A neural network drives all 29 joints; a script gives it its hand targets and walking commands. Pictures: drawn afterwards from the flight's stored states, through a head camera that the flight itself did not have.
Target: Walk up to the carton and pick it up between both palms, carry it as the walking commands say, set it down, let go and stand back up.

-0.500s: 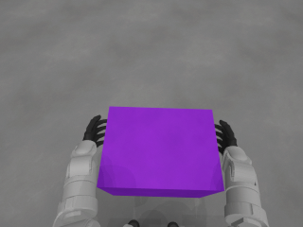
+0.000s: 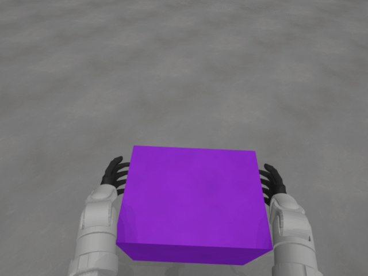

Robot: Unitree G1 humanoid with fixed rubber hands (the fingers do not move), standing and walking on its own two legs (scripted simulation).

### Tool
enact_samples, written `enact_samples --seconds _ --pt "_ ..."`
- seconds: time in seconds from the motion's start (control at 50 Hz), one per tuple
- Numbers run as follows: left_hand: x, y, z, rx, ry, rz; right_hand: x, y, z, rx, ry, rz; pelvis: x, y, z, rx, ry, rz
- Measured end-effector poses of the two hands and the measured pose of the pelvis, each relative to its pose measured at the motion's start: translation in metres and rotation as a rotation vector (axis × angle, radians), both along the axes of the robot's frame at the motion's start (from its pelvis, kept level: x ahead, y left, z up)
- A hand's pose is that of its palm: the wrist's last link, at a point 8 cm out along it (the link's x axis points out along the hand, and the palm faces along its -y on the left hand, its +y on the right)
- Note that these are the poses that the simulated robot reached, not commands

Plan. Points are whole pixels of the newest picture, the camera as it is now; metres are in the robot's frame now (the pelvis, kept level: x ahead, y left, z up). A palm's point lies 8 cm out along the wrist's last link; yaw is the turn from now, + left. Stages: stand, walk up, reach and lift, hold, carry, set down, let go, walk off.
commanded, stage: reach and lift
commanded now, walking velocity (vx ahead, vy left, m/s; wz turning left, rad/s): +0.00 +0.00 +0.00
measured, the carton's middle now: (191, 208) +0.31 +0.00 -0.06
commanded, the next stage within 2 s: hold in 1.14 s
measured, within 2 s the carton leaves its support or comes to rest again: neither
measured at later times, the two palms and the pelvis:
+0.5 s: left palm (106, 186) +0.30 +0.18 +0.05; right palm (285, 197) +0.29 -0.19 +0.05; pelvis +0.01 +0.00 +0.00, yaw -1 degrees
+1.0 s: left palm (106, 189) +0.30 +0.18 +0.05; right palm (285, 198) +0.29 -0.20 +0.05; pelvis +0.02 +0.00 +0.00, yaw -1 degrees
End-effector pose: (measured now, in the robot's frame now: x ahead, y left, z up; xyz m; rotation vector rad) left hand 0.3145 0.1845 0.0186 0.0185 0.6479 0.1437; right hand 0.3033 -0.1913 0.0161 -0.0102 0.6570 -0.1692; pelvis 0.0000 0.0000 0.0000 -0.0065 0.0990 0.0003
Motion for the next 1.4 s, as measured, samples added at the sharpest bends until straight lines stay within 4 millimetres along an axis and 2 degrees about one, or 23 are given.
enact_samples --seconds 0.34,0.88,1.4 --pt "-0.01 -0.003 0.036 0.006 -0.039 -0.008 -0.013 -0.003 0.034 0.008 -0.039 -0.012 0.009 0.0 0.004 0.004 -0.157 -0.011" --pt "-0.015 -0.004 0.029 -0.002 -0.024 -0.004 -0.017 -0.004 0.032 0.005 -0.025 -0.016 0.021 -0.003 0.004 0.004 -0.182 -0.025" --pt "-0.02 -0.002 0.03 0.0 -0.022 -0.004 -0.021 -0.001 0.032 0.0 -0.023 -0.014 0.013 -0.001 0.004 0.004 -0.184 -0.027"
